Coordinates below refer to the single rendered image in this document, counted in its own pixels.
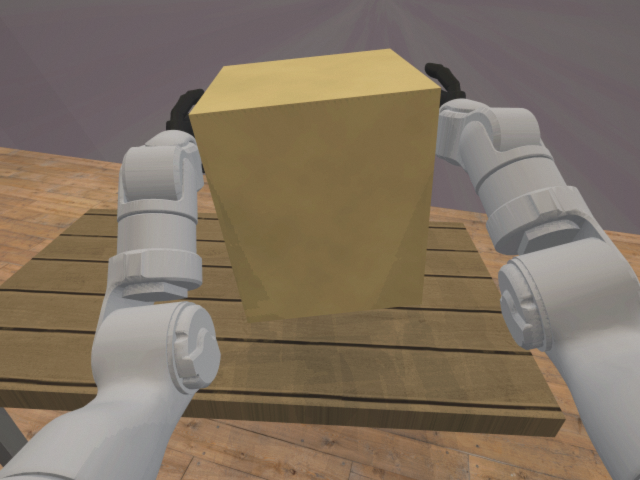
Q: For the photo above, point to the left robot hand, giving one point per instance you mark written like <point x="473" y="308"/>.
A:
<point x="179" y="119"/>

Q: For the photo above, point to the robot left upper arm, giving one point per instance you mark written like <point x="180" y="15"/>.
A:
<point x="148" y="363"/>

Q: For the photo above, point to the robot right forearm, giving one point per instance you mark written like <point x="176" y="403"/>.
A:
<point x="527" y="202"/>

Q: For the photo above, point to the carton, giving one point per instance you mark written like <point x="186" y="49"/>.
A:
<point x="321" y="172"/>

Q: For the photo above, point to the robot right upper arm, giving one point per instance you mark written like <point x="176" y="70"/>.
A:
<point x="577" y="302"/>

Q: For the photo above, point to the right robot hand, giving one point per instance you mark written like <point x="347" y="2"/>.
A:
<point x="448" y="81"/>

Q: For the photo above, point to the robot left forearm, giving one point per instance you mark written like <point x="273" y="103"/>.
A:
<point x="157" y="216"/>

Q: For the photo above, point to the table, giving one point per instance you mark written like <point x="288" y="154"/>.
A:
<point x="449" y="364"/>

